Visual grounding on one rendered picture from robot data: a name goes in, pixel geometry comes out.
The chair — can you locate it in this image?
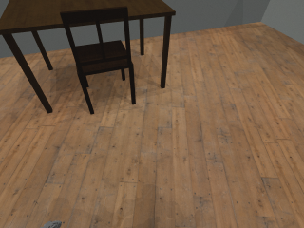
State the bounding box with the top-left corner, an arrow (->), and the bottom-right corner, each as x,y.
60,6 -> 136,115

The table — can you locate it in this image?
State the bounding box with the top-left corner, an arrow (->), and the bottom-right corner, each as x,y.
0,0 -> 176,114

